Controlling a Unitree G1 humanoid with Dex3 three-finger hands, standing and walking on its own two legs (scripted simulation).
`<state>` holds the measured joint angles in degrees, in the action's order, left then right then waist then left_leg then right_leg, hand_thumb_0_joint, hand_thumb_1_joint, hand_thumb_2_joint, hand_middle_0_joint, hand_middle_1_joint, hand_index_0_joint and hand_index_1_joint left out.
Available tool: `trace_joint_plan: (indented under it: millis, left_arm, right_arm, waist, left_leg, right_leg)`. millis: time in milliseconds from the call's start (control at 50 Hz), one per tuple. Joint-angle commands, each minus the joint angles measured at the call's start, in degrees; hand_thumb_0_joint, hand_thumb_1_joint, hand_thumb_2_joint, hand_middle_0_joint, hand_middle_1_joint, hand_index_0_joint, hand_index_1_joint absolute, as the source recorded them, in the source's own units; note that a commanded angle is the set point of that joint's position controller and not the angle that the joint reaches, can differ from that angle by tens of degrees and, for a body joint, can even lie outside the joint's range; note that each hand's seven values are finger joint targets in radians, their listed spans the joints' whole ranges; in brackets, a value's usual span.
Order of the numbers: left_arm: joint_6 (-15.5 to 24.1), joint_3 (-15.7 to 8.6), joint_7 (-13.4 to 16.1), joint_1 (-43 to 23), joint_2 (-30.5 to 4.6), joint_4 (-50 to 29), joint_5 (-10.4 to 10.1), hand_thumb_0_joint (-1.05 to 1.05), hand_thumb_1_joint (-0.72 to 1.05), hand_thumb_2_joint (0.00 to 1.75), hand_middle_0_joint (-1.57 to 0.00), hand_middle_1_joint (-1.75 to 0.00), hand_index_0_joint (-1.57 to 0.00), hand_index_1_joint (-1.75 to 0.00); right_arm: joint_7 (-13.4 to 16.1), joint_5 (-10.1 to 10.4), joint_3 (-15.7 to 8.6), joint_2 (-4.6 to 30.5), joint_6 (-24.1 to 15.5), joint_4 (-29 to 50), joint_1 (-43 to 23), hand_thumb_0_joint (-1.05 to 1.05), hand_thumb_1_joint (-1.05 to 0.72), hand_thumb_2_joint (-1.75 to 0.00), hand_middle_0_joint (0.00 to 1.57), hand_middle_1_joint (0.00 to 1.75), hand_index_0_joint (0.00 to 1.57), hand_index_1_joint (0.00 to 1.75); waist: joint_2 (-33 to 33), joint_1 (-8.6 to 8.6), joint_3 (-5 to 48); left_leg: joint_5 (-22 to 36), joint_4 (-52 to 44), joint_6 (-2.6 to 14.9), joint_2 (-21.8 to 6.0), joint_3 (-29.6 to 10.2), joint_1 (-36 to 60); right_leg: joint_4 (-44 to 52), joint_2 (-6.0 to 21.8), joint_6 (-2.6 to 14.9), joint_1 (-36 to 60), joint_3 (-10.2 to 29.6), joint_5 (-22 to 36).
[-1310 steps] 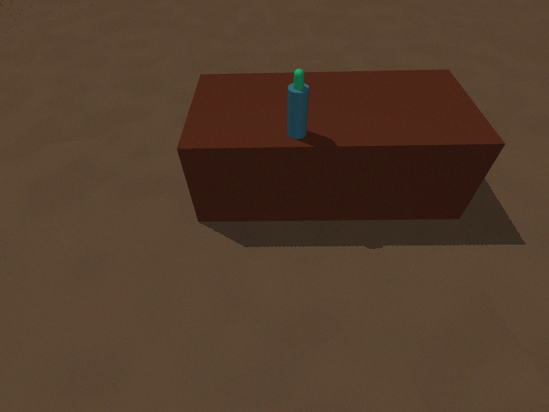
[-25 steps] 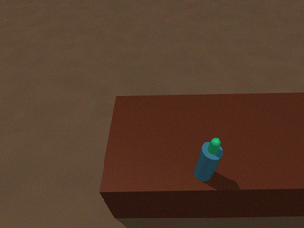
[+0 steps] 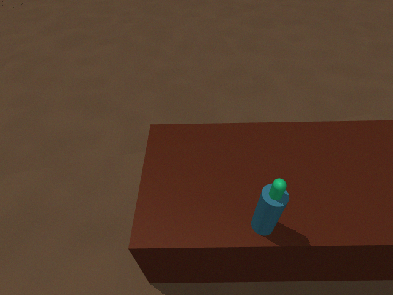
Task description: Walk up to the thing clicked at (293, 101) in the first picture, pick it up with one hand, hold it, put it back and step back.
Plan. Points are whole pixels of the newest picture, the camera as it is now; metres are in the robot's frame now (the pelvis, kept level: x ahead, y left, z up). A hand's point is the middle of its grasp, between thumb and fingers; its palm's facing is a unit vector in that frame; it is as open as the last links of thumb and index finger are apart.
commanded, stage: stand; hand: right
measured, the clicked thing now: (270, 205) +0.42 -0.20 -0.20
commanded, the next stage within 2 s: step back in 0.76 s
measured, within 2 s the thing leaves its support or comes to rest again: neither
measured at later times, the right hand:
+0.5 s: hand out of the picture +0.07 -0.25 -0.16, palm faces -0.04 +0.94 -0.35, open 7.4 cm
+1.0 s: hand out of the picture +0.07 -0.28 -0.17, palm faces -0.01 +0.93 -0.38, open 7.4 cm
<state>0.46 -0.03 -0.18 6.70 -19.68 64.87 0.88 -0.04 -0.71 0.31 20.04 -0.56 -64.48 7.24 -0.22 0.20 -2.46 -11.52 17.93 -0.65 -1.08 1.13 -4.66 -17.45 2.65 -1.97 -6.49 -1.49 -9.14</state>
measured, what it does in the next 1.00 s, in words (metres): stands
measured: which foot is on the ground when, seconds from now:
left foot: down 0.00-1.00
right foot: down 0.00-1.00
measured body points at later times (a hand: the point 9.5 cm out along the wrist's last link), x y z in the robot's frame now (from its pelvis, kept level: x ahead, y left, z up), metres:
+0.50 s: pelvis +0.00 +0.00 +0.00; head +0.01 +0.00 +0.45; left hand +0.07 +0.30 -0.14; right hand +0.08 -0.30 -0.13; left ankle -0.02 +0.12 -0.75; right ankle +0.00 -0.14 -0.75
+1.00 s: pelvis -0.03 +0.00 -0.02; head +0.03 +0.00 +0.43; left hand +0.07 +0.31 -0.14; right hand +0.07 -0.32 -0.14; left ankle -0.02 +0.12 -0.75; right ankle +0.00 -0.14 -0.75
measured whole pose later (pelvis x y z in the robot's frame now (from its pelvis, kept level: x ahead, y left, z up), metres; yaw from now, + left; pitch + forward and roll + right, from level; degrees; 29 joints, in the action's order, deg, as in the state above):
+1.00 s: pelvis -0.03 +0.00 -0.02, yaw +0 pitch -1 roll +0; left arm -1.3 -2.3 0.5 4.4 -22.4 56.2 0.4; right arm -0.5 0.6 -2.6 22.6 2.8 -57.5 3.1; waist 0.2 -0.2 -8.8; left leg -16.3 34.5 0.4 -1.6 0.4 -16.2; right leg -31.5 2.3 -0.8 -16.9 -1.4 -13.5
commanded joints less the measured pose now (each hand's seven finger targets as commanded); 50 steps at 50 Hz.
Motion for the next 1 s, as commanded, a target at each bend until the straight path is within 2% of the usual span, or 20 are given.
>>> trace_joint_plan:
  millis: [0, 340, 440, 520, 600, 680, 720, 740, 780, 820, 840, 880, 920, 940, 960, 980]
  left_arm:
    - [0.9, -2.1, 0.7, -1.9, -12.0, -3.1, -0.2, 0.00, 0.90, 0.90, -0.20, -0.30, -0.20, -0.30]
    - [1.1, -2.0, 0.8, -1.6, -12.2, -3.2, -0.3, 0.00, 0.90, 0.90, -0.20, -0.30, -0.20, -0.30]
    - [1.1, -1.9, 0.8, -1.6, -12.1, -3.2, -0.2, 0.00, 0.90, 0.90, -0.20, -0.30, -0.20, -0.30]
    - [1.0, -2.0, 0.6, -1.4, -12.2, -3.0, -0.1, 0.00, 0.90, 0.90, -0.20, -0.30, -0.20, -0.30]
    - [1.1, -2.1, 0.7, -1.4, -12.2, -3.1, -0.1, 0.00, 0.90, 0.90, -0.20, -0.30, -0.20, -0.30]
    - [1.2, -2.1, 0.7, -1.3, -12.2, -3.3, -0.2, 0.00, 0.90, 0.90, -0.20, -0.30, -0.20, -0.30]
    - [1.2, -2.0, 0.7, -1.4, -11.9, -3.3, -0.2, 0.00, 0.90, 0.90, -0.20, -0.30, -0.20, -0.30]
    - [0.7, -4.5, 1.1, -2.1, -16.2, -5.8, -1.3, 0.00, 0.90, 0.90, -0.20, -0.30, -0.20, -0.30]
    - [0.2, -4.4, 1.5, -0.8, -14.8, -7.2, -1.3, 0.00, 0.90, 0.90, -0.20, -0.30, -0.20, -0.30]
    - [-0.3, -4.6, 1.6, -1.2, -14.3, -9.0, -1.2, 0.00, 0.90, 0.90, -0.20, -0.30, -0.20, -0.30]
    - [-0.5, -4.5, 1.5, -0.5, -13.8, -9.7, -1.2, 0.00, 0.90, 0.90, -0.20, -0.30, -0.20, -0.30]
    - [-0.9, -4.6, 1.5, -0.3, -14.2, -10.7, -0.8, 0.00, 0.90, 0.90, -0.20, -0.30, -0.20, -0.30]
    - [-1.1, -5.0, 1.4, -0.3, -15.6, -12.0, -0.5, 0.00, 0.90, 0.90, -0.20, -0.30, -0.20, -0.30]
    - [-1.1, -5.6, 1.4, 0.0, -17.0, -12.4, -0.5, 0.00, 0.90, 0.90, -0.20, -0.30, -0.20, -0.30]
    - [-1.1, -6.3, 1.4, -0.4, -19.1, -13.1, -0.4, 0.00, 0.90, 0.90, -0.20, -0.30, -0.20, -0.30]
    - [-1.0, -6.6, 1.6, -2.0, -20.3, -14.2, 0.2, 0.00, 0.90, 0.90, -0.20, -0.30, -0.20, -0.30]
  right_arm:
    - [0.7, 0.1, -2.6, 12.3, -1.1, 3.1, -1.8, 0.00, -0.90, -0.90, 0.20, 0.30, 0.20, 0.30]
    - [0.7, 0.1, -2.5, 12.1, -1.2, 3.3, -1.4, 0.00, -0.90, -0.90, 0.20, 0.30, 0.20, 0.30]
    - [0.7, 0.1, -2.6, 12.3, -1.1, 3.4, -1.8, 0.00, -0.90, -0.90, 0.20, 0.30, 0.20, 0.30]
    - [0.5, 0.1, -2.6, 12.3, -1.0, 3.2, -2.0, 0.00, -0.90, -0.90, 0.20, 0.30, 0.20, 0.30]
    - [0.5, 0.1, -2.8, 12.4, -1.0, 3.3, -2.0, 0.00, -0.90, -0.90, 0.20, 0.30, 0.20, 0.30]
    - [0.6, 0.1, -2.7, 12.1, -1.2, 3.5, -2.0, 0.00, -0.90, -0.90, 0.20, 0.30, 0.20, 0.30]
    - [0.6, 0.2, -2.7, 12.2, -1.2, 3.4, -1.9, 0.00, -0.90, -0.90, 0.20, 0.30, 0.20, 0.30]
    - [0.4, 0.5, -4.0, 14.9, 0.0, 3.9, -3.2, 0.00, -0.90, -0.90, 0.20, 0.30, 0.20, 0.30]
    - [0.3, 1.1, -4.6, 15.0, 0.7, 5.5, -2.0, 0.00, -0.90, -0.90, 0.20, 0.30, 0.20, 0.30]
    - [0.3, 1.3, -5.3, 15.3, 1.2, 6.9, -1.9, 0.00, -0.90, -0.90, 0.20, 0.30, 0.20, 0.30]
    - [0.3, 1.3, -5.5, 15.3, 1.4, 7.6, -2.6, 0.00, -0.90, -0.90, 0.20, 0.30, 0.20, 0.30]
    - [0.3, 1.3, -5.8, 15.0, 2.1, 9.0, -3.4, 0.00, -0.90, -0.90, 0.20, 0.30, 0.20, 0.30]
    - [0.2, 1.4, -5.9, 14.5, 2.6, 10.5, -3.3, 0.00, -0.90, -0.90, 0.20, 0.30, 0.20, 0.30]
    - [0.1, 1.4, -5.8, 13.4, 2.8, 10.7, -2.9, 0.00, -0.90, -0.90, 0.20, 0.30, 0.20, 0.30]
    - [0.0, 1.3, -5.7, 12.6, 3.1, 11.3, -2.6, 0.00, -0.90, -0.90, 0.20, 0.30, 0.20, 0.30]
    - [-0.2, 1.1, -5.8, 12.2, 3.7, 11.7, -1.7, 0.00, -0.90, -0.90, 0.20, 0.30, 0.20, 0.30]
  waist:
    - [0.4, -0.02, 3.2]
    - [0.0, -0.13, 4.2]
    - [-0.3, -0.12, 3.3]
    - [0.6, 0.09, 2.0]
    - [0.3, -0.12, 2.6]
    - [0.3, -0.13, 4.1]
    - [0.7, -0.12, 3.8]
    - [-0.5, 0.13, -1.4]
    - [1.1, -0.29, 3.6]
    - [1.9, -0.75, 6.3]
    - [2.4, -0.38, 7.6]
    - [3.0, -0.39, 7.1]
    - [0.1, -0.16, 8.1]
    - [-2.5, 0.32, 8.5]
    - [-7.7, 0.88, 7.9]
    - [-12.4, 0.83, 6.6]
  left_leg:
    - [8.0, -3.0, 1.46, -6.5, -5.1, -2.4]
    - [11.4, -2.5, 1.55, -6.8, -4.9, -1.3]
    - [9.6, -2.6, 1.46, -6.7, -5.1, -1.5]
    - [5.8, -3.5, 1.45, -6.3, -5.1, -2.6]
    - [5.6, -3.2, 1.57, -6.3, -5.1, -2.1]
    - [10.1, -2.6, 1.52, -6.7, -5.0, -1.0]
    - [9.7, -2.4, 1.60, -6.6, -4.9, -1.6]
    - [18.4, 2.4, 2.57, -5.9, -6.0, -4.3]
    - [25.9, 5.2, 4.06, -7.1, -5.2, -2.3]
    - [26.3, 6.8, 5.45, -7.6, -5.2, -2.8]
    - [25.1, 8.1, 5.85, -7.6, -4.8, -2.1]
    - [19.3, 10.0, 6.40, -6.9, -5.0, -5.6]
    - [12.9, 16.1, 5.76, -4.0, -3.7, -7.4]
    - [7.6, 21.0, 4.57, -1.2, -2.6, -8.4]
    - [-0.8, 29.2, 2.95, 2.6, -0.5, -10.0]
    - [-19.3, 38.3, 2.63, 4.8, -1.5, -12.8]
  right_leg:
    - [2.1, 5.7, 2.60, 2.6, 4.5, 7.1]
    - [1.2, 5.9, 2.53, 3.3, 4.3, 9.9]
    - [1.9, 5.8, 2.49, 2.4, 4.2, 8.3]
    - [2.4, 5.6, 2.53, 1.7, 4.3, 5.8]
    - [2.7, 5.5, 2.57, 1.6, 4.4, 5.4]
    - [1.5, 5.9, 2.72, 2.5, 4.3, 9.2]
    - [1.9, 6.0, 2.63, 2.8, 4.4, 9.6]
    - [-4.1, 4.4, 2.72, -2.0, 4.6, 18.3]
    - [-7.8, 3.5, 3.42, -1.1, 2.8, 19.9]
    - [-11.1, 2.5, 4.09, -0.9, 2.0, 18.1]
    - [-11.6, 2.4, 4.27, -1.8, 1.8, 17.6]
    - [-13.3, 2.7, 5.27, -2.2, 2.6, 16.4]
    - [-11.9, 6.0, 8.10, -3.2, 6.9, 16.8]
    - [-9.7, 9.4, 10.78, -4.1, 10.7, 18.0]
    - [-5.7, 14.6, 14.54, -5.3, 15.8, 19.5]
    - [-2.9, 19.6, 18.50, -7.4, 20.6, 20.3]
